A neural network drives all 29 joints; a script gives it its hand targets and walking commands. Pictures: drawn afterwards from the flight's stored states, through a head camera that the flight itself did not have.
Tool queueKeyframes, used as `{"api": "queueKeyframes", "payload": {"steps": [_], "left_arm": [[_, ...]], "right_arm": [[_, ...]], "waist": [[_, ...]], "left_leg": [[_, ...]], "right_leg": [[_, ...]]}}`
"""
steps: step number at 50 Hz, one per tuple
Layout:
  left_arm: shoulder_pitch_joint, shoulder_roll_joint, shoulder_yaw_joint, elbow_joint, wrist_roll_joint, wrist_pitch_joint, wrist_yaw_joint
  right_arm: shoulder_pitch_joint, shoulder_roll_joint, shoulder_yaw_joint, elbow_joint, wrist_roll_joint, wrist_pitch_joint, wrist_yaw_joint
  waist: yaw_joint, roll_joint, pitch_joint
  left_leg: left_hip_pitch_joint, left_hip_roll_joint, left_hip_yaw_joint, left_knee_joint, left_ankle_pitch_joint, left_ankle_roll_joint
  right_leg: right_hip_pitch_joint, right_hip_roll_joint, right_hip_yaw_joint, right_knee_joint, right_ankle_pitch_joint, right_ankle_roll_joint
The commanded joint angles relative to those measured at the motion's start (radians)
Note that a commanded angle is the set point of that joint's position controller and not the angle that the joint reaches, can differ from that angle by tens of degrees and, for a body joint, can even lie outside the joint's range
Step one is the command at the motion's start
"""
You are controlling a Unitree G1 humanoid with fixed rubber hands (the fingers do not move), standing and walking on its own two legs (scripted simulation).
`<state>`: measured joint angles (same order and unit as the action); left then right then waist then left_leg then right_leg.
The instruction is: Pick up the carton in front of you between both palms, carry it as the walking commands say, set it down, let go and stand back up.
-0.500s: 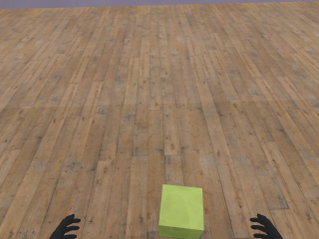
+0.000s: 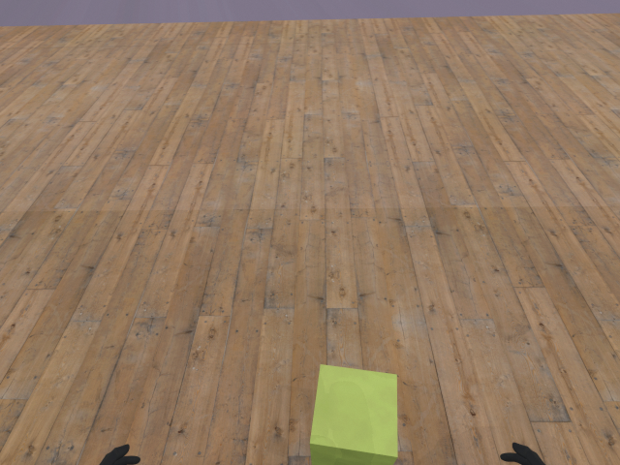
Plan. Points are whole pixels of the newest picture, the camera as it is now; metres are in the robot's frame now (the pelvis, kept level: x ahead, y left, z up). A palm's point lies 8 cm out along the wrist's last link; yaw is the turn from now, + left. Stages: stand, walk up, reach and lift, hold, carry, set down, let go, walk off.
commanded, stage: stand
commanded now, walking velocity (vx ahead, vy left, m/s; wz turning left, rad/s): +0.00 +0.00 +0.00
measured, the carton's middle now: (352, 422) +0.38 -0.09 -0.65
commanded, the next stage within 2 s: none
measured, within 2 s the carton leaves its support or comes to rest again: neither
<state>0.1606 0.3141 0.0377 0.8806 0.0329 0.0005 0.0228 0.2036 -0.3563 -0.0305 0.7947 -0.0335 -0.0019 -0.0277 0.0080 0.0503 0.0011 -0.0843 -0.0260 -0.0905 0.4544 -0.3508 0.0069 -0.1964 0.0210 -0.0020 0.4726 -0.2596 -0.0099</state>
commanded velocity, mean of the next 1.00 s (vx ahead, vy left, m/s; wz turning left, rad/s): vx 0.00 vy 0.00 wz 0.00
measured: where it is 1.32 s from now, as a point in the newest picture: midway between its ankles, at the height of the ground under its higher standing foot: outside the picture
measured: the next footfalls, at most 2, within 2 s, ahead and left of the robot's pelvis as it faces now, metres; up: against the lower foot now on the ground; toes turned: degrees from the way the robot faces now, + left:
none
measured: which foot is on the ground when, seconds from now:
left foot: down 0.00-1.00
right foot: down 0.00-1.00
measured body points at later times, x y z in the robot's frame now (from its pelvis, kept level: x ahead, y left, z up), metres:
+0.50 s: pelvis -0.02 -0.01 +0.00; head -0.02 -0.02 +0.45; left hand +0.09 +0.31 -0.10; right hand +0.08 -0.31 -0.11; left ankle -0.07 +0.12 -0.74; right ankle +0.00 -0.11 -0.74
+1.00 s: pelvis -0.02 +0.00 +0.01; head -0.03 -0.01 +0.46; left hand +0.08 +0.31 -0.10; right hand +0.07 -0.31 -0.11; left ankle -0.07 +0.12 -0.74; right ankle +0.00 -0.11 -0.74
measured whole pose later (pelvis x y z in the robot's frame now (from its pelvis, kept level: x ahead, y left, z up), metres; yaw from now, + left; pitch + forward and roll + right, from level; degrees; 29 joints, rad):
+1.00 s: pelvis -0.02 +0.00 +0.01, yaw +0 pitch -3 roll +0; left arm 0.10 0.37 0.01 1.05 0.02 -0.01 0.01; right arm 0.18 -0.39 0.00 0.96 -0.02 -0.02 -0.02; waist 0.01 0.03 0.03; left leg -0.05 -0.02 -0.09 0.37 -0.27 0.00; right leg -0.15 0.02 0.00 0.38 -0.18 -0.02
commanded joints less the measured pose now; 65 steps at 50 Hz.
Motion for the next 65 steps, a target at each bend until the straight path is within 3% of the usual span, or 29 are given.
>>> {"api": "queueKeyframes", "payload": {"steps": [1, 3, 5, 10, 12, 13, 17, 23, 24, 26, 27, 30, 31, 32, 33, 34, 35, 37, 39, 41, 45, 47, 48, 56, 57, 59, 60, 62, 65], "left_arm": [[-0.031, 0.170, 0.036, -0.039, 0.000, -0.014, 0.000], [-0.039, 0.165, 0.038, -0.026, 0.003, -0.013, 0.000], [-0.028, 0.163, 0.025, -0.011, -0.004, -0.017, 0.001], [-0.049, 0.197, 0.030, 0.013, -0.010, -0.019, -0.002], [-0.055, 0.192, 0.025, 0.022, -0.013, -0.015, -0.005], [-0.067, 0.184, 0.023, 0.026, -0.004, -0.014, -0.002], [-0.069, 0.213, 0.026, 0.048, -0.010, -0.015, -0.006], [-0.070, 0.180, 0.010, 0.066, -0.012, -0.019, -0.011], [-0.089, 0.211, 0.015, 0.073, -0.009, -0.015, -0.011], [-0.088, 0.208, 0.013, 0.076, -0.009, -0.016, -0.009], [-0.093, 0.214, 0.016, 0.081, -0.014, -0.014, -0.011], [-0.089, 0.213, 0.009, 0.090, -0.010, -0.021, -0.012], [-0.077, 0.208, 0.012, 0.095, -0.016, -0.020, -0.009], [-0.085, 0.219, 0.009, 0.097, -0.015, -0.020, -0.010], [-0.078, 0.226, 0.013, 0.103, -0.020, -0.023, -0.011], [-0.094, 0.234, 0.018, 0.097, -0.013, -0.021, -0.008], [-0.095, 0.217, 0.011, 0.098, -0.007, -0.020, -0.010], [-0.086, 0.217, 0.010, 0.114, -0.011, -0.020, -0.011], [-0.085, 0.211, 0.003, 0.117, -0.017, -0.022, -0.010], [-0.098, 0.235, 0.009, 0.111, -0.014, -0.021, -0.011], [-0.095, 0.224, 0.004, 0.121, -0.017, -0.021, -0.011], [-0.080, 0.231, 0.007, 0.124, -0.024, -0.021, -0.013], [-0.099, 0.246, 0.008, 0.128, -0.014, -0.017, -0.013], [-0.096, 0.231, 0.002, 0.139, -0.024, -0.023, -0.010], [-0.082, 0.233, -0.002, 0.143, -0.019, -0.022, -0.011], [-0.089, 0.236, -0.001, 0.143, -0.018, -0.023, -0.011], [-0.091, 0.224, -0.005, 0.151, -0.018, -0.022, -0.010], [-0.108, 0.232, -0.004, 0.140, -0.020, -0.024, -0.009], [-0.095, 0.242, -0.003, 0.158, -0.019, -0.019, -0.010]], "right_arm": [[-0.015, -0.146, -0.035, -0.042, 0.002, -0.017, -0.005], [-0.029, -0.156, -0.035, -0.043, 0.002, -0.017, -0.008], [0.007, -0.138, -0.026, -0.017, 0.006, -0.013, -0.007], [0.000, -0.153, -0.024, 0.005, 0.008, -0.021, -0.006], [-0.017, -0.157, -0.023, 0.002, 0.014, -0.023, -0.006], [-0.024, -0.160, -0.024, 0.017, 0.007, -0.021, -0.007], [-0.003, -0.172, -0.019, 0.036, 0.009, -0.017, -0.002], [-0.029, -0.169, -0.007, 0.045, 0.010, -0.026, -0.004], [-0.023, -0.174, -0.015, 0.051, 0.014, -0.023, -0.005], [-0.025, -0.184, -0.011, 0.071, 0.009, -0.022, -0.006], [-0.027, -0.178, -0.005, 0.066, 0.015, -0.024, -0.005], [-0.014, -0.183, -0.008, 0.081, 0.011, -0.026, -0.001], [-0.038, -0.193, -0.007, 0.078, 0.014, -0.022, 0.000], [-0.027, -0.187, -0.006, 0.080, 0.010, -0.023, 0.000], [-0.024, -0.194, -0.009, 0.086, 0.017, -0.020, 0.002], [-0.042, -0.189, -0.007, 0.089, 0.012, -0.021, 0.000], [-0.043, -0.196, -0.005, 0.096, 0.014, -0.021, -0.002], [-0.033, -0.192, -0.007, 0.092, 0.012, -0.023, 0.001], [-0.043, -0.199, -0.006, 0.091, 0.018, -0.023, 0.005], [-0.029, -0.189, -0.003, 0.099, 0.017, -0.020, 0.001], [-0.042, -0.208, -0.006, 0.108, 0.014, -0.023, 0.001], [-0.026, -0.198, -0.003, 0.117, 0.016, -0.025, 0.003], [-0.046, -0.196, -0.001, 0.116, 0.019, -0.025, 0.002], [-0.042, -0.198, 0.003, 0.132, 0.021, -0.022, 0.005], [-0.054, -0.212, -0.005, 0.135, 0.020, -0.022, 0.008], [-0.043, -0.199, -0.001, 0.139, 0.020, -0.021, 0.005], [-0.069, -0.203, -0.002, 0.128, 0.017, -0.020, 0.004], [-0.051, -0.189, 0.005, 0.143, 0.020, -0.020, 0.005], [-0.088, -0.208, -0.001, 0.139, 0.013, -0.021, 0.005]], "waist": [[-0.004, -0.036, -0.019], [0.002, -0.022, -0.022], [0.001, -0.054, -0.020], [0.001, -0.011, -0.026], [0.004, -0.032, -0.025], [0.009, -0.071, -0.020], [-0.001, -0.023, 0.017], [0.015, -0.052, -0.006], [0.002, -0.061, -0.003], [-0.001, 0.003, 0.026], [0.002, -0.029, 0.005], [-0.005, -0.041, 0.007], [0.009, -0.062, 0.009], [0.004, -0.058, 0.002], [-0.002, -0.015, -0.014], [0.003, -0.036, 0.004], [0.006, -0.018, 0.016], [-0.002, -0.067, 0.009], [0.001, -0.032, 0.000], [-0.007, -0.058, 0.022], [0.008, -0.049, -0.015], [0.004, -0.009, -0.012], [0.008, -0.042, -0.020], [0.005, -0.044, 0.013], [0.004, -0.014, 0.021], [0.008, -0.073, 0.000], [-0.001, -0.043, -0.004], [0.005, -0.055, 0.015], [0.003, -0.025, 0.034]], "left_leg": [[-0.087, 0.098, -0.067, -0.059, 0.332, -0.011], [-0.097, 0.095, -0.068, -0.070, 0.316, -0.010], [-0.082, 0.098, -0.076, -0.074, 0.304, -0.008], [-0.099, 0.108, -0.083, -0.092, 0.319, -0.002], [-0.079, 0.109, -0.077, -0.094, 0.302, -0.003], [-0.092, 0.103, -0.077, -0.102, 0.285, -0.002], [-0.107, 0.105, -0.079, -0.109, 0.243, 0.001], [-0.105, 0.113, -0.087, -0.126, 0.248, 0.011], [-0.094, 0.107, -0.087, -0.127, 0.219, 0.007], [-0.112, 0.119, -0.093, -0.136, 0.215, 0.012], [-0.103, 0.114, -0.091, -0.129, 0.228, 0.012], [-0.093, 0.119, -0.089, -0.136, 0.241, 0.012], [-0.100, 0.115, -0.095, -0.130, 0.261, 0.013], [-0.097, 0.112, -0.087, -0.136, 0.253, 0.012], [-0.090, 0.106, -0.081, -0.131, 0.236, 0.007], [-0.104, 0.108, -0.085, -0.143, 0.221, 0.009], [-0.117, 0.113, -0.091, -0.144, 0.237, 0.014], [-0.091, 0.116, -0.088, -0.137, 0.256, 0.017], [-0.076, 0.117, -0.083, -0.132, 0.251, 0.010], [-0.085, 0.114, -0.086, -0.141, 0.237, 0.016], [-0.077, 0.112, -0.082, -0.145, 0.269, 0.011], [-0.079, 0.119, -0.084, -0.141, 0.286, 0.013], [-0.074, 0.116, -0.078, -0.144, 0.308, 0.012], [-0.069, 0.121, -0.082, -0.163, 0.268, 0.018], [-0.066, 0.123, -0.081, -0.162, 0.254, 0.020], [-0.066, 0.122, -0.082, -0.161, 0.247, 0.019], [-0.058, 0.119, -0.073, -0.157, 0.229, 0.019], [-0.065, 0.124, -0.078, -0.167, 0.228, 0.019], [-0.078, 0.122, -0.072, -0.167, 0.222, 0.017]], "right_leg": [[0.088, -0.106, 0.121, -0.057, 0.292, -0.018], [0.098, -0.099, 0.111, -0.061, 0.257, -0.015], [0.104, -0.107, 0.122, -0.077, 0.253, -0.013], [0.133, -0.112, 0.129, -0.067, 0.285, -0.023], [0.123, -0.111, 0.121, -0.089, 0.256, -0.017], [0.132, -0.100, 0.114, -0.091, 0.252, -0.012], [0.116, -0.115, 0.145, -0.113, 0.214, -0.027], [0.134, -0.115, 0.138, -0.122, 0.188, -0.017], [0.113, -0.112, 0.137, -0.128, 0.165, -0.018], [0.108, -0.122, 0.144, -0.126, 0.174, -0.028], [0.116, -0.115, 0.143, -0.130, 0.157, -0.019], [0.126, -0.113, 0.133, -0.127, 0.179, -0.022], [0.126, -0.114, 0.133, -0.132, 0.207, -0.024], [0.124, -0.112, 0.132, -0.131, 0.202, -0.022], [0.137, -0.115, 0.144, -0.136, 0.178, -0.020], [0.124, -0.121, 0.142, -0.131, 0.207, -0.027], [0.123, -0.121, 0.142, -0.127, 0.213, -0.032], [0.114, -0.112, 0.125, -0.134, 0.176, -0.018], [0.121, -0.121, 0.133, -0.141, 0.199, -0.018], [0.114, -0.123, 0.148, -0.150, 0.172, -0.023], [0.135, -0.119, 0.126, -0.142, 0.212, -0.022], [0.156, -0.123, 0.126, -0.132, 0.245, -0.022], [0.164, -0.121, 0.124, -0.123, 0.276, -0.020], [0.126, -0.126, 0.137, -0.140, 0.216, -0.024], [0.113, -0.125, 0.145, -0.150, 0.226, -0.028], [0.133, -0.124, 0.138, -0.149, 0.200, -0.024], [0.129, -0.126, 0.143, -0.157, 0.203, -0.024], [0.126, -0.129, 0.150, -0.157, 0.216, -0.027], [0.108, -0.121, 0.143, -0.165, 0.208, -0.028]]}}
